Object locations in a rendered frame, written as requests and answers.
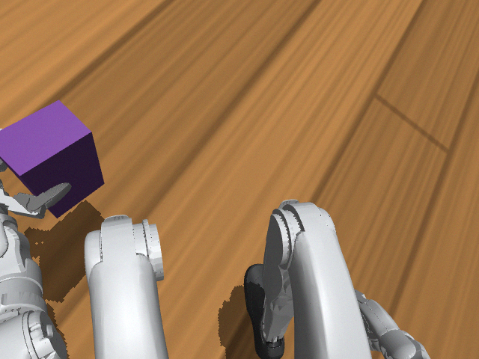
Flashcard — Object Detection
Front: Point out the left robot hand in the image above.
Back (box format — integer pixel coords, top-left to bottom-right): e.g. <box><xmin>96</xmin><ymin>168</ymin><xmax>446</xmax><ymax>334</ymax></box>
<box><xmin>0</xmin><ymin>129</ymin><xmax>72</xmax><ymax>219</ymax></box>

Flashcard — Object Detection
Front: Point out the right robot hand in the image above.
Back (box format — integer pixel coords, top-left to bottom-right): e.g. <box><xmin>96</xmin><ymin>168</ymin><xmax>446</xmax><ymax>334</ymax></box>
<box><xmin>355</xmin><ymin>289</ymin><xmax>400</xmax><ymax>352</ymax></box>

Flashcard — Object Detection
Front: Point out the left robot arm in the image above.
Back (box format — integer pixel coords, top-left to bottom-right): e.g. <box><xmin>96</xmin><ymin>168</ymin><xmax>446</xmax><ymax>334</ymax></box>
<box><xmin>0</xmin><ymin>213</ymin><xmax>67</xmax><ymax>359</ymax></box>

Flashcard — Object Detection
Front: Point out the right robot arm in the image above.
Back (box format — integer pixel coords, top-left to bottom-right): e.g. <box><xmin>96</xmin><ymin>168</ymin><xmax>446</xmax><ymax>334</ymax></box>
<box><xmin>379</xmin><ymin>330</ymin><xmax>430</xmax><ymax>359</ymax></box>

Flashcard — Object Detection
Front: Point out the carton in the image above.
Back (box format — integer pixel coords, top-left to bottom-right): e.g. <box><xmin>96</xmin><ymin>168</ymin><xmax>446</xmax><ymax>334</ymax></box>
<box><xmin>0</xmin><ymin>100</ymin><xmax>105</xmax><ymax>218</ymax></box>

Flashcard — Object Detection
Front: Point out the right robot foot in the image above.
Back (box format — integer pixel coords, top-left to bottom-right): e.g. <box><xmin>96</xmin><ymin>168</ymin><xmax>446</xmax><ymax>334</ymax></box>
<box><xmin>244</xmin><ymin>264</ymin><xmax>284</xmax><ymax>359</ymax></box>

